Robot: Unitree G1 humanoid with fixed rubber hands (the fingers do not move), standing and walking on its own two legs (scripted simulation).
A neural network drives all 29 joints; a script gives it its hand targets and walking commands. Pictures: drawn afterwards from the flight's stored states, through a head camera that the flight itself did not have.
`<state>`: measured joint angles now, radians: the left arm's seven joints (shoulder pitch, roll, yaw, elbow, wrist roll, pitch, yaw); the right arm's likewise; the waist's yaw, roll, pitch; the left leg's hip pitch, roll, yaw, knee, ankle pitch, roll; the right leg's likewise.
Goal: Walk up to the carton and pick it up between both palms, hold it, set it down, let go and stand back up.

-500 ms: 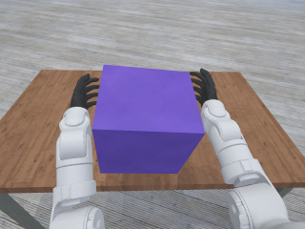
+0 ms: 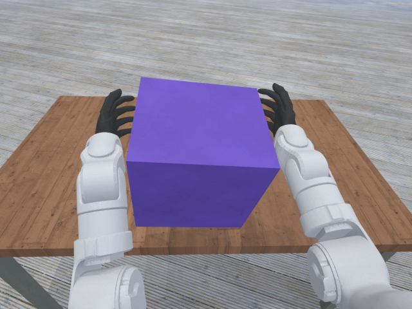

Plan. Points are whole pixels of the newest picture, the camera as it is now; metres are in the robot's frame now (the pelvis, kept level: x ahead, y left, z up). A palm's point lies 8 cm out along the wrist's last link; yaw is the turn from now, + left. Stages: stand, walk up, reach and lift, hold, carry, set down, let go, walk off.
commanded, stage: hold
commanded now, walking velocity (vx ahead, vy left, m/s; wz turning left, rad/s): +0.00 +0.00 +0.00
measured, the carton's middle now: (195, 158) +0.37 +0.01 +0.13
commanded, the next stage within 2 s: none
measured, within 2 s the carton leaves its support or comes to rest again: neither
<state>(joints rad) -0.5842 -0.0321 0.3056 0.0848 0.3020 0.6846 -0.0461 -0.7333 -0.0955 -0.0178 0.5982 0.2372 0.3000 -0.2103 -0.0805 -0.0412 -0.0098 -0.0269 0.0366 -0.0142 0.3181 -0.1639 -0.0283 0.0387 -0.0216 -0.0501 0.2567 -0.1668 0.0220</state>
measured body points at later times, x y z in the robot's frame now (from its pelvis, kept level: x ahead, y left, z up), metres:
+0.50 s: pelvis +0.00 +0.00 +0.00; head -0.05 +0.02 +0.45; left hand +0.38 +0.16 +0.20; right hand +0.39 -0.16 +0.21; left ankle +0.02 +0.13 -0.75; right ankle -0.01 -0.13 -0.75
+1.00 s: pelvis +0.00 +0.00 +0.00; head -0.06 +0.02 +0.45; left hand +0.37 +0.17 +0.21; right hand +0.39 -0.15 +0.21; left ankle +0.02 +0.13 -0.75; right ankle -0.01 -0.13 -0.75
